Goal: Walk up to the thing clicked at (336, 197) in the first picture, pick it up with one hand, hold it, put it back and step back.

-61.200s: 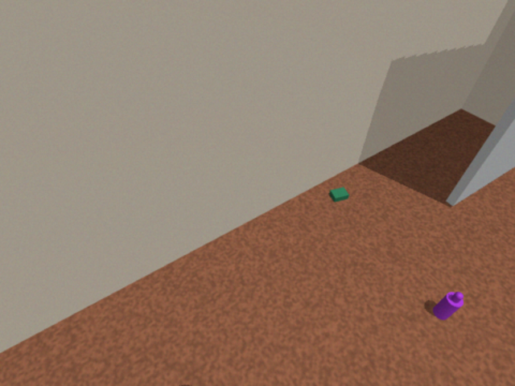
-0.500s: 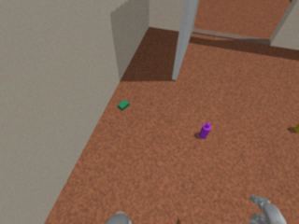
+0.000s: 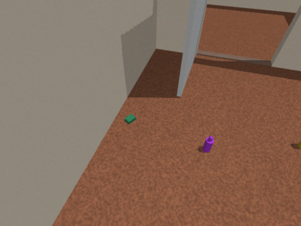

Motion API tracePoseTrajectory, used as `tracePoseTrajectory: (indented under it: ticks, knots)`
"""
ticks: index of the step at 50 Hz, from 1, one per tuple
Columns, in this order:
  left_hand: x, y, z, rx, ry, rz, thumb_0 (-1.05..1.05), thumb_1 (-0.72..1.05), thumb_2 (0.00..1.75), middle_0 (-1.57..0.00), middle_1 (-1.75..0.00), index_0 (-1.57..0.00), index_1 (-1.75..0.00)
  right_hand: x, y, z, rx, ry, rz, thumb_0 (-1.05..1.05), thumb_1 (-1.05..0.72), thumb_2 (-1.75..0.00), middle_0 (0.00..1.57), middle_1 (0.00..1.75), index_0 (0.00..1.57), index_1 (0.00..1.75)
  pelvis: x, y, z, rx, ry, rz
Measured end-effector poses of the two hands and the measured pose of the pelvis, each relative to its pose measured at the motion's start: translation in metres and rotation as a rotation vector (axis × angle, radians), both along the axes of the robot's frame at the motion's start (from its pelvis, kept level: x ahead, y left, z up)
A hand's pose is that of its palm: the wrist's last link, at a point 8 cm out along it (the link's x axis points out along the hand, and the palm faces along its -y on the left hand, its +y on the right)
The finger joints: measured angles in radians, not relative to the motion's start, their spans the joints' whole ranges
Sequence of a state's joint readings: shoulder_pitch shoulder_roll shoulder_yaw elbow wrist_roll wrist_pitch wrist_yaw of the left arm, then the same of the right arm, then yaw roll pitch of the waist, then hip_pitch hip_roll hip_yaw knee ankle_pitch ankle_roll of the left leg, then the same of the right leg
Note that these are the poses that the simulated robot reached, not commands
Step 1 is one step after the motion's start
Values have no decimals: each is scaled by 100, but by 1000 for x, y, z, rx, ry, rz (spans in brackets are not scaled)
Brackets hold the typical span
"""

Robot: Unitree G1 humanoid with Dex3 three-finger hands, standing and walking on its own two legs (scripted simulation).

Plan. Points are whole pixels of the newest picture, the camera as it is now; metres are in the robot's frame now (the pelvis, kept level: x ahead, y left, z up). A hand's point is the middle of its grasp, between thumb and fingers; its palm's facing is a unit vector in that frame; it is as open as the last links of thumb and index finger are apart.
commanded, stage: step back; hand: left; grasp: from above
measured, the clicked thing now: (130, 118) +1.13 +0.18 -0.75
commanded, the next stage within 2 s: stand in 0.62 s
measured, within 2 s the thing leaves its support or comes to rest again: neither
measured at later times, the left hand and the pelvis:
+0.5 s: hand out of the picture +0.11 +0.27 -0.16, palm faces +0.08 -0.91 -0.40, open 7.4 cm; pelvis +0.05 +0.00 -0.01, yaw +3 degrees
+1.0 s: hand out of the picture +0.12 +0.25 -0.14, palm faces +0.03 -0.94 -0.34, open 7.4 cm; pelvis +0.06 -0.01 +0.01, yaw +2 degrees
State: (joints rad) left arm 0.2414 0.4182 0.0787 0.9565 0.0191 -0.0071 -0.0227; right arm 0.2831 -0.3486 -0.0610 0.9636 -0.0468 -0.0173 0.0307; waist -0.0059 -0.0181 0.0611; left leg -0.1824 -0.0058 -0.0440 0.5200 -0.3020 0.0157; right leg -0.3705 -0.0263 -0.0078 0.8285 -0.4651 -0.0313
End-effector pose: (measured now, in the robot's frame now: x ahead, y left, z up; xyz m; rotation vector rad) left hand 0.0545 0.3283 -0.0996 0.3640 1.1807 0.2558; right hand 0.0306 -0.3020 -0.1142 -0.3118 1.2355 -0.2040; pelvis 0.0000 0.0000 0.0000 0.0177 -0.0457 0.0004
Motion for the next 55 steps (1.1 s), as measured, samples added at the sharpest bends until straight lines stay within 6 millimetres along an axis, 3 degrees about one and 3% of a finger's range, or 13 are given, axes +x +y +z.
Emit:
tracePoseTrajectory:
  ticks: [7, 13, 18, 28, 36, 44, 55]
  knots:
    - [23, -30, -6, 13, -47, -6, 0, 90, 90, -20, -30, -21, -30, 23, -37, -14, -32, 6, -9, 1, -90, -89, 21, 30, 21, 30, 14, -23, -12, -33, -12, 11]
    - [24, -48, 1, -8, -46, 29, 0, 90, 90, -20, -30, -21, -30, 60, -39, -12, -25, -5, 36, 1, -91, -90, 21, 30, 20, 30, 30, -27, -4, -17, -7, 25]
    - [28, -42, -1, -2, -24, 46, 0, 90, 90, -21, -30, -21, -30, 85, -31, -14, -20, -3, 66, 1, -91, -90, 20, 30, 20, 30, 41, -22, -4, -15, 0, 35]
    - [55, -12, -19, -11, -20, 67, 0, 90, 90, -20, -30, -21, -30, 116, 6, -15, -12, -22, 87, 1, -91, -90, 21, 30, 21, 30, 48, -2, -13, -7, 6, 38]
    - [59, -18, -14, -42, 5, 45, 0, 90, 90, -20, -30, -21, -30, 143, 21, -4, 24, -91, 104, 1, -90, -89, 21, 30, 21, 30, 55, 0, -2, -22, 6, 37]
    - [59, -32, -8, -71, 27, 36, 0, 90, 90, -20, -30, -21, -30, 148, 17, 5, 32, -102, 98, 1, -90, -89, 21, 30, 21, 30, 58, -3, 8, -17, -1, 39]
    - [64, -39, -3, -68, 26, 28, 0, 90, 90, -20, -30, -21, -30, 121, -2, 7, 11, -40, 57, 1, -91, -90, 21, 30, 20, 30, 56, -11, 13, -18, -8, 38]
